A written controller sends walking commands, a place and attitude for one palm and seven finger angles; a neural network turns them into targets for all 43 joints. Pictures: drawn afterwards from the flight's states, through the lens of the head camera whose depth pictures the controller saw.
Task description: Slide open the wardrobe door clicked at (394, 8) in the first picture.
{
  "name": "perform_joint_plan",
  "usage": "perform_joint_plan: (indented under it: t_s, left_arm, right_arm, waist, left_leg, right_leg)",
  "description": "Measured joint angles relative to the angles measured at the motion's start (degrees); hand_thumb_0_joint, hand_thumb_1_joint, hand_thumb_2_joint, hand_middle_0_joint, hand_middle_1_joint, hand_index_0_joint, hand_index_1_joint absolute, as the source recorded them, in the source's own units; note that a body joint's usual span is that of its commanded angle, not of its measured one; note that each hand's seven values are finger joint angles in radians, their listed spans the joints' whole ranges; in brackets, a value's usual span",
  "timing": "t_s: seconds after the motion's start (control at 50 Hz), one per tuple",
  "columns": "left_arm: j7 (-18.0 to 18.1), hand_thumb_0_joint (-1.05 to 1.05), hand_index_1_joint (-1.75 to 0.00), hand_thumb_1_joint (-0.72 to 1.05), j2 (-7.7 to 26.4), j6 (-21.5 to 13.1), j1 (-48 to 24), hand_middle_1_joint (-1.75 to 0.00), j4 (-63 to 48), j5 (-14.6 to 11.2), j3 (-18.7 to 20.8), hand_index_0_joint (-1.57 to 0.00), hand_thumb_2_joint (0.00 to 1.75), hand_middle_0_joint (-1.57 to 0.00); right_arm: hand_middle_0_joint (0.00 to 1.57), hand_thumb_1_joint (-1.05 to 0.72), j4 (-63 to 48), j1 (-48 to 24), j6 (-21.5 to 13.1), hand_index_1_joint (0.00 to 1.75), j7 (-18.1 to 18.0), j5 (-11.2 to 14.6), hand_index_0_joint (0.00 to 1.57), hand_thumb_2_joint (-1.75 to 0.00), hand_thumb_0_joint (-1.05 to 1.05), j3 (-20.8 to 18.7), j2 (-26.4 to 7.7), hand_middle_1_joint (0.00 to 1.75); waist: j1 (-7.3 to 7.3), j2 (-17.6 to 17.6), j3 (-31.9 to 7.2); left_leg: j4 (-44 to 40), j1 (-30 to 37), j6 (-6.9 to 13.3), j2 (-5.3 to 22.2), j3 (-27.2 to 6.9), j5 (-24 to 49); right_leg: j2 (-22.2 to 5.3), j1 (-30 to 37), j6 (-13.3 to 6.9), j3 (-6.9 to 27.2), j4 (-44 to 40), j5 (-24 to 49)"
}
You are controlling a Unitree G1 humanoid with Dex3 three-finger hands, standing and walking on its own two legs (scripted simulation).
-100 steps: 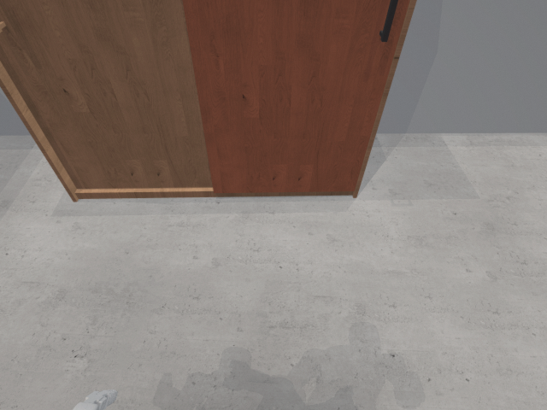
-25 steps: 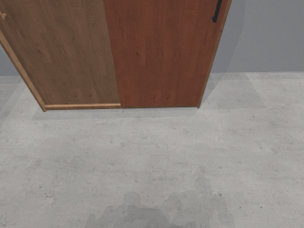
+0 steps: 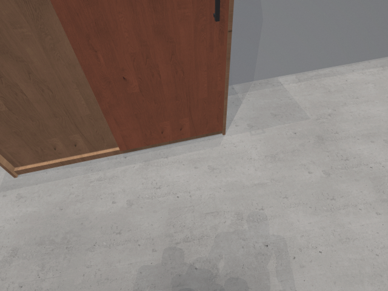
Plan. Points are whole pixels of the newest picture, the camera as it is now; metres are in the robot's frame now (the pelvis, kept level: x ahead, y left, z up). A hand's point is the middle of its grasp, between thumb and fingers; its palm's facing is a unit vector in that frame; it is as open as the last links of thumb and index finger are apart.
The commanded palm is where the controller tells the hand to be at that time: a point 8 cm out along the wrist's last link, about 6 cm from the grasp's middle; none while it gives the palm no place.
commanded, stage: walk to a spot facing it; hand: right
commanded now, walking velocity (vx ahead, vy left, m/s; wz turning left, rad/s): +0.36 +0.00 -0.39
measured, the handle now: out of the picture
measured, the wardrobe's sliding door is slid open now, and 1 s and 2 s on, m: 0.00 0.00 0.00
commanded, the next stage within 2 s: turn to face it in 0.84 s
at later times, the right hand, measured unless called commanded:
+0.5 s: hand (270, 223) +0.33 -0.16 -0.15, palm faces +0.18 +0.96 -0.20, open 7.4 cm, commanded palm none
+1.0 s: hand (270, 254) +0.26 -0.16 -0.19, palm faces +0.54 +0.82 -0.17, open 7.4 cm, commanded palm none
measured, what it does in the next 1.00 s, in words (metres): walks ahead, turning right: left foot, then right foot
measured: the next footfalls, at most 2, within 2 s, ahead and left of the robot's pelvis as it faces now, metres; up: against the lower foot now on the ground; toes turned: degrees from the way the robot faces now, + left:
left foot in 0.42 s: +0.37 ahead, +0.10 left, +0.00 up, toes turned -4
right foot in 0.96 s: +0.47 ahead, -0.14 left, +0.00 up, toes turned -35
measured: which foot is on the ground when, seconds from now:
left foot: up 0.00-0.40, down 0.42-0.96, up 0.98-1.00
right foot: down 0.00-0.42, up 0.44-0.94, down 0.96-1.00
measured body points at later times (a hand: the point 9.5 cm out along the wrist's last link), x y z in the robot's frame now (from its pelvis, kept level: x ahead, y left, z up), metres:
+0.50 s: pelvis +0.23 +0.03 -0.01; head +0.26 +0.05 +0.44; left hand +0.20 +0.27 -0.17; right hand +0.32 -0.21 -0.13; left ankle +0.33 +0.10 -0.73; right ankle +0.04 -0.06 -0.65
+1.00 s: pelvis +0.39 -0.03 -0.01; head +0.43 -0.08 +0.43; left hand +0.64 +0.10 -0.13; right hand +0.23 -0.20 -0.17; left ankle +0.34 +0.11 -0.69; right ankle +0.44 -0.12 -0.73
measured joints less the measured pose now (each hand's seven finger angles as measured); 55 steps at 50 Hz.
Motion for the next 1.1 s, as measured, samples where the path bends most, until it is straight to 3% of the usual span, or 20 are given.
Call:
perform_joint_plan:
  t_s: [0.06,0.2,0.3,0.38,0.42,0.46,0.52,0.58,0.66,0.74,0.84,0.94,0.96,1.0,1.04,1.1]
  left_arm:
    - [0.60,0.01,-0.30,0.90,-1.61,-0.88,2.04,-0.30,1.21,-0.12,-0.33,-0.20,0.89,-0.20]
    - [1.13,0.01,-0.30,0.90,-4.24,-2.26,4.87,-0.30,3.44,-0.58,-0.26,-0.20,0.89,-0.20]
    - [1.52,0.01,-0.30,0.90,-4.53,-2.53,5.48,-0.30,3.87,-0.26,0.18,-0.20,0.89,-0.20]
    - [1.68,0.01,-0.30,0.90,-3.60,-2.40,5.86,-0.30,4.38,0.14,0.61,-0.20,0.89,-0.20]
    - [1.61,0.01,-0.30,0.90,-2.92,-2.07,6.50,-0.30,4.91,0.04,0.90,-0.20,0.89,-0.20]
    - [1.32,0.01,-0.30,0.90,-2.11,-1.23,5.47,-0.30,5.44,-0.35,1.21,-0.20,0.89,-0.20]
    - [0.77,0.01,-0.30,0.90,-0.81,-0.47,3.11,-0.30,4.79,-0.22,1.92,-0.20,0.89,-0.20]
    - [0.26,0.01,-0.30,0.91,0.73,0.61,-0.30,-0.30,2.91,0.22,2.59,-0.20,0.89,-0.20]
    - [-0.31,0.01,-0.30,0.91,2.05,1.80,-4.95,-0.30,-0.20,0.48,3.18,-0.20,0.89,-0.19]
    - [-0.91,0.01,-0.30,0.91,2.40,2.69,-8.95,-0.30,-2.40,0.44,3.16,-0.19,0.89,-0.19]
    - [-1.61,0.01,-0.30,0.91,2.08,3.35,-13.54,-0.30,-4.27,0.42,2.19,-0.19,0.89,-0.19]
    - [-1.84,0.01,-0.30,0.91,1.02,2.82,-16.29,-0.30,-6.53,0.71,1.04,-0.19,0.89,-0.19]
    - [-1.82,0.01,-0.30,0.91,1.13,2.32,-16.25,-0.30,-7.16,0.84,0.82,-0.19,0.89,-0.19]
    - [-1.10,0.01,-0.30,0.91,0.85,1.17,-16.61,-0.30,-7.71,0.48,0.52,-0.20,0.89,-0.19]
    - [-0.26,0.00,-0.30,0.91,0.15,0.89,-16.66,-0.30,-7.40,-0.03,-0.31,-0.20,0.89,-0.20]
    - [1.01,0.00,-0.30,0.90,-1.32,0.47,-15.84,-0.30,-6.10,-0.25,-1.15,-0.20,0.89,-0.20]
  right_arm:
    - [0.20,-0.91,-1.08,-1.94,-0.83,0.30,0.41,-0.24,0.20,-0.89,0.01,-0.27,0.49,0.30]
    - [0.20,-0.91,-4.11,-6.39,-1.75,0.30,0.28,-0.08,0.20,-0.89,0.00,-0.32,2.24,0.30]
    - [0.20,-0.91,-4.91,-9.60,-1.70,0.30,0.35,0.33,0.20,-0.89,0.00,-0.19,3.35,0.30]
    - [0.20,-0.91,-5.97,-11.87,-2.50,0.30,0.41,0.54,0.20,-0.89,0.00,0.07,4.32,0.30]
    - [0.20,-0.91,-6.83,-12.19,-3.91,0.30,0.49,0.38,0.20,-0.89,0.00,0.37,4.63,0.30]
    - [0.20,-0.91,-7.15,-12.66,-5.67,0.30,0.13,-0.02,0.20,-0.89,0.00,0.43,5.13,0.30]
    - [0.20,-0.91,-6.96,-10.97,-6.23,0.30,-0.28,0.13,0.20,-0.89,0.00,0.35,5.29,0.30]
    - [0.20,-0.91,-5.35,-7.41,-6.07,0.30,-1.04,0.07,0.20,-0.89,0.00,0.18,5.16,0.30]
    - [0.20,-0.92,-2.79,-2.40,-5.86,0.30,-1.75,0.09,0.20,-0.89,0.00,-0.10,4.52,0.30]
    - [0.20,-0.92,-0.84,1.32,-5.49,0.30,-1.93,0.17,0.20,-0.89,0.00,0.20,4.21,0.30]
    - [0.20,-0.92,-0.57,3.72,-4.88,0.30,-2.02,0.17,0.20,-0.89,0.00,0.89,4.52,0.30]
    - [0.20,-0.91,-1.12,5.27,-3.75,0.30,-1.80,0.14,0.20,-0.89,0.00,0.94,4.16,0.30]
    - [0.20,-0.91,-1.20,5.82,-3.47,0.30,-1.69,0.33,0.20,-0.89,0.00,0.87,4.21,0.30]
    - [0.20,-0.91,-1.38,4.50,-2.35,0.30,-1.64,1.02,0.20,-0.89,0.00,0.89,3.63,0.30]
    - [0.20,-0.91,-1.89,2.74,-1.60,0.30,-2.29,1.26,0.20,-0.89,0.00,0.73,2.99,0.30]
    - [0.20,-0.91,-1.98,0.37,-1.22,0.30,-2.95,1.03,0.20,-0.89,0.00,0.45,2.63,0.30]
  waist:
    - [0.03,-0.54,-0.08]
    - [0.06,-1.55,-0.22]
    - [1.26,-2.08,0.26]
    - [2.34,-3.26,1.08]
    - [2.17,-4.14,1.32]
    - [1.62,-5.25,2.34]
    - [0.62,-5.53,2.90]
    - [0.25,-5.48,1.99]
    - [-0.03,-5.39,0.84]
    - [-0.62,-4.97,0.87]
    - [-2.66,-4.44,2.83]
    - [-4.32,-2.80,4.46]
    - [-4.36,-2.97,4.29]
    - [-4.22,-2.52,4.86]
    - [-4.92,-1.77,5.40]
    - [-4.95,-1.24,4.63]
  left_leg:
    - [3.52,-6.27,-0.63,0.05,-0.25,6.48]
    - [-1.34,-14.17,-2.48,0.81,-0.75,13.88]
    - [-13.74,-13.97,-2.25,0.68,0.34,15.63]
    - [-24.77,-9.67,-0.10,-1.19,1.29,14.90]
    - [-29.85,-5.26,1.33,-2.66,2.12,16.66]
    - [-26.57,-4.53,4.22,-3.01,3.92,16.23]
    - [-26.71,0.11,5.47,-2.83,6.32,11.83]
    - [-31.44,5.34,5.20,-3.02,8.29,11.60]
    - [-36.90,10.72,5.32,-3.68,10.80,11.25]
    - [-40.23,15.07,4.97,-3.95,13.50,10.01]
    - [-40.57,18.61,3.57,-3.35,16.86,6.92]
    - [-32.61,18.77,1.03,0.20,19.58,0.32]
    - [-27.09,17.11,0.45,1.49,19.56,-1.16]
    - [-9.81,9.83,-0.73,2.12,12.86,-5.33]
    - [2.48,3.58,-0.95,0.90,6.02,-6.11]
    - [6.06,-1.86,-1.43,0.31,1.01,-1.70]
  right_leg:
    - [1.56,4.11,-0.39,1.67,-6.59,2.15]
    - [3.50,13.21,-0.62,5.41,-17.12,3.71]
    - [3.75,18.52,0.04,7.49,-19.74,1.28]
    - [2.99,21.74,1.27,9.13,-18.16,-3.31]
    - [2.21,21.27,1.90,10.07,-11.88,-7.82]
    - [1.57,13.94,1.75,10.30,7.56,-10.28]
    - [0.20,1.66,0.99,8.04,32.20,-5.54]
    - [-2.70,-8.24,1.63,5.85,38.36,1.06]
    - [-5.43,-17.57,3.44,5.29,36.14,6.67]
    - [-6.98,-21.58,5.27,3.86,29.27,9.64]
    - [-6.62,-19.08,5.26,0.54,15.02,10.20]
    - [-2.89,-11.15,3.04,-2.59,3.60,8.19]
    - [-2.20,-8.49,1.42,-2.74,0.43,10.21]
    - [-0.79,-8.74,-2.37,-2.39,2.39,6.88]
    - [-0.28,-6.89,-3.12,-2.87,2.08,5.50]
    - [-0.02,-2.56,-2.15,-3.67,-2.58,6.72]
